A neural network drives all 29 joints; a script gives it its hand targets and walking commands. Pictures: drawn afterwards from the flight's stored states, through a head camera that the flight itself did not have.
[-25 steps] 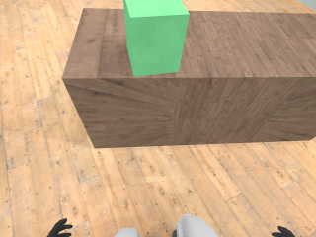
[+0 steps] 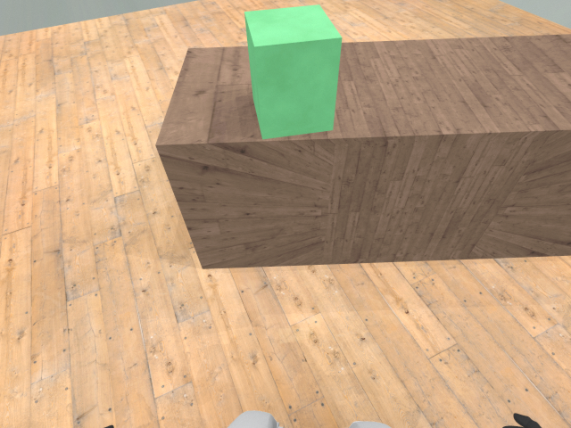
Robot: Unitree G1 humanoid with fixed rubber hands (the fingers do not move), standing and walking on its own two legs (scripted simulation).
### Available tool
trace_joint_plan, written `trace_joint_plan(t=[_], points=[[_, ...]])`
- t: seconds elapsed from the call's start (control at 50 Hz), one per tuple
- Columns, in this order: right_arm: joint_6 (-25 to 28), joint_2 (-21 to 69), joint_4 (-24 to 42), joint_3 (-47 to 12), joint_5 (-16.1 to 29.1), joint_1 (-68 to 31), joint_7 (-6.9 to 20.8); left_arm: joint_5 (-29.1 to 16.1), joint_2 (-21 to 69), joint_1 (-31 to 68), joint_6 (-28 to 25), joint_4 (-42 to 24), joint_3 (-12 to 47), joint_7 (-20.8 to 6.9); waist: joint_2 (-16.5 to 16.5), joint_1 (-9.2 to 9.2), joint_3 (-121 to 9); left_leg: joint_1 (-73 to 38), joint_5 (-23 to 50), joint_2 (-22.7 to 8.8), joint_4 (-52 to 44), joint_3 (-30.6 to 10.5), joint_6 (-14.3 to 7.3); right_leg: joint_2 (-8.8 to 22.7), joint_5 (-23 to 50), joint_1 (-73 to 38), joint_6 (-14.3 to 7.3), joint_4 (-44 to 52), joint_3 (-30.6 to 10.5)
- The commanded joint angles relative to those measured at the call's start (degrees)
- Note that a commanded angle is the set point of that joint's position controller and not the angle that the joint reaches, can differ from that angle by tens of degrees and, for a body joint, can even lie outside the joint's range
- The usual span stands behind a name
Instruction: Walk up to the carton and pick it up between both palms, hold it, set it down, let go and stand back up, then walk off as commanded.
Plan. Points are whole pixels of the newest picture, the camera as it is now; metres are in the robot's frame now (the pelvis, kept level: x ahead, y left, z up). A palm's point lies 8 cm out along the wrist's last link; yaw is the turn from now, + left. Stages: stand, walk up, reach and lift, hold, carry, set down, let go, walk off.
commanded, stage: walk off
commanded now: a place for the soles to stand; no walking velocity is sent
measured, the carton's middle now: (290, 73) +0.96 +0.03 +0.01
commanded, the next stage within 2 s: stand in 0.72 s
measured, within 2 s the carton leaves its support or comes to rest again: neither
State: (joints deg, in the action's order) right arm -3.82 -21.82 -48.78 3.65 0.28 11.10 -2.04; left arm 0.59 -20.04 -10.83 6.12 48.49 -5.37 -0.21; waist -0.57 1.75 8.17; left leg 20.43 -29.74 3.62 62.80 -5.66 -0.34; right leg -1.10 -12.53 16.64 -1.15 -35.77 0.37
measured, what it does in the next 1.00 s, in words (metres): steps on the spot: left foot, then right foot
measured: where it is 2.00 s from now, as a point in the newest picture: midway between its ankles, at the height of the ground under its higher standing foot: outside the picture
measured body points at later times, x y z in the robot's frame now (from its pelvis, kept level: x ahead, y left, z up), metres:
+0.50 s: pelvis -0.07 -0.02 +0.01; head -0.10 +0.01 +0.46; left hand -0.04 +0.32 -0.11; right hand -0.06 -0.30 -0.10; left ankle -0.06 +0.15 -0.72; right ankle -0.06 -0.13 -0.69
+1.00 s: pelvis -0.05 -0.03 +0.02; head -0.06 -0.02 +0.47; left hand +0.00 +0.22 -0.13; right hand +0.03 -0.29 -0.12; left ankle +0.03 +0.08 -0.72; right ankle -0.04 -0.16 -0.72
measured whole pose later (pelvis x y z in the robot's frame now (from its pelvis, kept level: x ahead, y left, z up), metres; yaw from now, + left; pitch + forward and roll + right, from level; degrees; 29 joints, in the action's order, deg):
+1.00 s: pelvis -0.05 -0.03 +0.02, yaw +1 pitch -7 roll -1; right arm -0.6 -14.3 -55.9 0.4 0.2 11.9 0.3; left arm -0.9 -13.3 -12.8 1.2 55.1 -1.8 -0.6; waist 0.2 1.6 6.4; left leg 11.8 -7.1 0.1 25.5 -1.1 -0.5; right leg -0.5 -13.8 4.9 0.4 -25.5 0.2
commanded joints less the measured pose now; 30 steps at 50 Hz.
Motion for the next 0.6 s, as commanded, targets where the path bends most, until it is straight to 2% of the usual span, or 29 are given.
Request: trace_joint_plan(t=[0.0, 0.02, 0.04, 0.06, 0.08, 0.1, 0.12, 0.14, 0.16, 0.18, 0.2, 0.22, 0.24, 0.26, 0.28, 0.3, 0.32, 0.36, 0.38, 0.4, 0.42, 0.44, 0.46, 0.48, 0.5, 0.52, 0.54, 0.56, 0.58], points=[[1.6, -8.6, 5.9, 2.2, 0.3, 6.0, -0.3, -0.1, -14.2, 3.2, -2.1, -7.9, -2.7, 1.3, 11.7, -2.08, -3.6, -2.1, -5.1, -3.3, -6.9, -3.7, -1.6, 18.3, -20.0, 5.0, -12.3, 21.4, -25.3], [2.2, -8.2, 5.4, 1.8, 0.5, 8.5, -0.2, -0.5, -14.3, 2.3, -2.2, -7.9, -2.7, 1.2, 9.1, -1.68, -3.7, -2.3, -5.6, -4.7, -14.9, -3.3, -2.3, 18.3, -17.3, 2.5, -11.4, 20.3, -23.7], [2.5, -7.3, 5.7, 2.1, 0.4, 10.0, -0.3, -0.2, -14.3, 2.9, -2.0, -9.0, -2.2, 0.9, 9.2, -1.97, -4.0, -4.4, -2.6, -4.7, -22.4, -2.8, -2.7, 16.4, -16.3, 1.8, -9.9, 18.0, -19.6], [2.8, -6.9, 5.8, 2.2, 0.2, 12.0, -0.5, 0.1, -13.8, -1.0, -1.3, -8.4, -1.9, 0.8, 5.3, -1.99, -4.9, -7.0, 2.1, -4.1, -32.1, -0.4, -3.5, 15.0, -15.2, -1.0, -7.9, 15.8, -16.9], [3.4, -6.0, 5.1, 1.8, -0.1, 13.0, -0.7, 0.0, -13.7, -0.8, -1.3, -7.8, -2.3, 0.3, 4.0, -1.72, -4.9, -10.6, 4.8, -2.7, -41.0, 1.2, -3.6, 11.7, -13.1, 0.9, -6.0, 11.2, -12.6], [3.6, -7.3, 5.9, 2.4, -0.7, 12.3, -0.5, -0.5, -12.3, -3.8, -1.0, -7.0, -2.6, 0.0, -7.3, -0.92, -4.0, -10.8, 4.3, -6.2, -48.3, -5.0, -5.5, 7.3, -15.4, 3.4, -2.4, 1.2, -8.0], [4.3, -11.6, 6.5, 2.7, -0.8, 9.4, 0.0, -1.2, -9.7, -6.7, -1.0, -6.6, -2.6, -0.5, -19.5, 1.05, -1.6, -9.1, -1.8, -18.4, -51.7, -22.6, -8.4, -0.9, -17.9, 10.5, 2.7, -15.4, 0.8], [4.7, -13.7, 7.9, 3.8, -0.7, 4.8, -0.4, -0.8, -10.6, -3.4, -0.3, -6.5, -3.7, -1.2, -17.7, 1.89, 4.0, 8.9, -21.3, -22.1, -59.6, -28.2, -13.0, 0.9, -12.4, 3.2, 3.0, -27.9, -3.8], [4.9, -11.2, 10.0, 2.7, -0.3, -1.6, -0.6, -0.8, -12.5, -2.8, -0.5, -6.5, -3.5, -1.4, -11.7, 4.96, 6.5, 11.9, -19.0, -19.0, -59.4, -25.8, -12.2, 1.7, -7.2, -0.8, 3.4, -30.1, -6.3], [4.8, -10.0, 9.7, 3.0, -0.4, -3.3, -0.7, -0.3, -12.5, -4.8, -1.0, -6.0, -3.4, -1.8, -10.9, 5.35, 5.5, 7.1, -10.8, -16.4, -55.8, -19.7, -10.8, 1.8, -6.7, 1.4, 3.1, -29.2, -6.8], [4.6, -10.8, 9.1, 4.1, -1.3, 0.0, -1.0, 0.6, -13.0, -4.4, -1.2, -6.2, -3.5, -1.7, -9.5, 3.84, 3.8, 1.4, -7.6, -16.4, -53.5, -16.9, -10.9, 1.2, -8.0, 6.2, 2.5, -31.0, -4.2], [4.6, -11.0, 7.6, 4.3, -1.3, 2.8, -1.4, 1.3, -13.0, -3.2, -1.8, -6.2, -3.5, -1.6, -6.1, 2.16, 3.0, -5.8, -2.1, -16.7, -51.1, -18.0, -11.4, 0.7, -9.5, 11.3, 1.5, -30.2, -3.5], [4.3, -9.8, 6.4, 4.2, -1.8, 7.4, -1.5, 1.4, -11.9, -1.5, -2.0, -7.1, -3.3, -1.8, -6.2, 0.05, 3.2, -14.5, 6.5, -16.5, -47.5, -15.8, -11.4, 1.6, -11.6, 17.1, 0.8, -25.5, -2.5], [4.6, -8.7, 6.1, 4.4, -2.4, 11.1, -1.6, 1.4, -12.7, -0.3, -2.2, -8.1, -3.5, -2.1, -7.5, -1.41, 1.2, -18.6, 2.0, -16.3, -47.9, -17.2, -11.6, 0.5, -12.6, 18.8, 0.2, -28.0, -1.2], [4.7, -10.0, 5.4, 4.5, -2.8, 11.2, -2.1, 1.0, -12.1, -0.1, -2.0, -8.3, -3.6, -2.0, -6.7, -1.57, 1.5, -19.9, -0.3, -17.3, -47.3, -18.6, -12.8, 1.5, -13.5, 19.8, 0.4, -26.6, -2.9], [5.0, -9.5, 6.2, 4.6, -3.3, 14.9, -2.5, 1.5, -11.1, 1.3, -1.9, -9.6, -3.0, -2.4, -7.8, -2.61, 3.3, -22.7, 2.9, -17.1, -46.8, -18.7, -12.6, 1.2, -15.3, 22.7, 0.4, -24.9, -2.2], [5.3, -9.4, 5.8, 5.0, -3.3, 16.5, -3.0, 1.2, -11.5, 2.3, -2.2, -10.6, -3.4, -2.8, -5.4, -3.21, 0.4, -24.5, -1.1, -18.2, -48.1, -20.6, -12.7, 1.5, -14.9, 21.8, 0.0, -23.2, -2.7], [5.9, -8.8, 8.1, 5.5, -2.8, 14.4, -3.7, 0.1, -11.2, -0.8, -2.5, -11.3, -3.8, -3.0, -5.1, -1.05, -0.9, -18.8, -7.8, -20.2, -49.9, -21.5, -13.8, 2.9, -15.6, 15.2, -0.9, -22.0, -4.8], [5.7, -8.5, 9.5, 5.2, -2.6, 13.8, -3.4, 0.0, -11.8, -2.6, -2.8, -11.6, -3.9, -3.1, -6.4, -0.35, -1.7, -18.5, -5.7, -19.9, -49.6, -22.0, -14.0, 2.7, -16.2, 13.2, -1.1, -18.3, -5.1], [5.8, -8.1, 11.7, 5.5, -2.4, 11.9, -3.6, -0.6, -11.5, -4.3, -2.9, -12.2, -4.2, -2.9, -9.1, 0.75, -2.4, -12.8, -7.1, -22.1, -49.9, -22.0, -14.3, 4.5, -15.9, 7.4, -2.0, -15.7, -7.3], [5.3, -8.6, 12.1, 5.3, -2.3, 11.9, -3.3, -0.6, -11.6, -5.1, -3.1, -11.4, -3.8, -2.8, -7.8, 0.24, -0.8, -12.2, -7.8, -20.3, -50.4, -20.2, -13.7, 3.2, -17.0, 7.6, -1.9, -11.5, -4.8], [5.3, -8.1, 13.9, 5.1, -2.7, 9.6, -3.3, -0.7, -12.1, -8.1, -3.2, -10.5, -4.2, -2.8, -9.7, 1.71, -0.5, -6.8, -6.5, -21.6, -50.1, -20.0, -13.8, 3.5, -16.4, 0.6, -3.1, -11.6, -5.6], [4.7, -8.0, 16.0, 5.0, -2.9, 8.1, -3.0, -0.4, -11.9, -11.5, -3.5, -9.5, -3.9, -2.3, -10.0, 2.88, -0.9, -3.0, -3.4, -20.9, -47.2, -16.2, -12.2, 4.2, -15.6, -5.2, -4.0, -5.2, -5.4], [4.4, -7.8, 16.4, 4.0, -2.2, 7.6, -2.9, -1.1, -11.4, -14.3, -3.8, -8.6, -3.6, -2.1, -5.0, 4.65, 3.1, 4.1, -4.5, -18.2, -41.0, -14.5, -9.5, 5.4, -14.5, -10.3, -5.2, 5.4, -9.2], [3.9, -7.1, 15.7, 3.4, -1.9, 8.3, -2.1, -0.4, -13.2, -16.0, -4.1, -7.1, -3.1, -1.6, 2.5, 4.66, 2.6, 5.1, -1.8, -11.2, -28.5, -6.2, -5.9, 7.2, -15.2, -13.6, -5.3, 16.9, -12.4], [3.8, -6.3, 15.9, 3.9, -1.9, 12.5, -2.1, -0.3, -16.7, -16.4, -4.1, -7.0, -3.8, -0.9, 10.8, 2.92, -1.2, 6.3, 0.3, -5.6, -11.9, 1.5, -2.4, 14.8, -18.8, -15.8, -6.2, 20.6, -25.0], [3.9, -5.9, 14.3, 3.2, -0.5, 13.2, -1.6, -1.1, -16.5, -12.6, -4.7, -8.1, -3.4, -0.5, 9.4, 0.39, -1.3, 7.1, 0.9, -5.1, -3.2, 1.4, -1.3, 19.7, -18.1, -10.6, -8.1, 23.5, -34.7], [3.3, -5.3, 11.6, 2.6, -0.4, 8.8, -1.2, -1.2, -16.0, -8.7, -5.2, -9.0, -2.7, -0.3, 7.0, -0.61, 2.4, 6.7, 5.3, -5.1, -0.2, -0.7, -1.6, 19.8, -14.7, -1.8, -8.0, 25.8, -35.4], [3.4, -5.4, 10.6, 2.4, -0.8, 7.3, -1.4, -0.8, -15.2, -8.1, -5.5, -7.7, -2.2, -0.3, 9.1, -0.62, 5.2, 9.3, 4.3, -4.9, 2.2, -1.3, -1.4, 19.6, -14.0, -0.7, -9.4, 26.0, -36.5]])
